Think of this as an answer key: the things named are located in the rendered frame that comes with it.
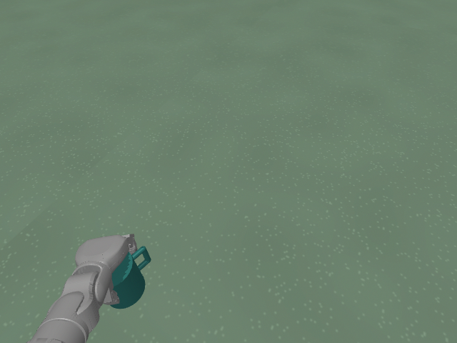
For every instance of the left robot hand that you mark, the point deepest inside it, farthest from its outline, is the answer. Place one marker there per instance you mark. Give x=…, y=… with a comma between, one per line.
x=111, y=251

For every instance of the mug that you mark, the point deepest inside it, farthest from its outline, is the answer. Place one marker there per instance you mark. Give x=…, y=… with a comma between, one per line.
x=127, y=279

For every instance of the left robot arm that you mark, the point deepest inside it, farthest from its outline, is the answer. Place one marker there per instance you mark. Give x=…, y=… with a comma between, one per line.
x=75, y=313

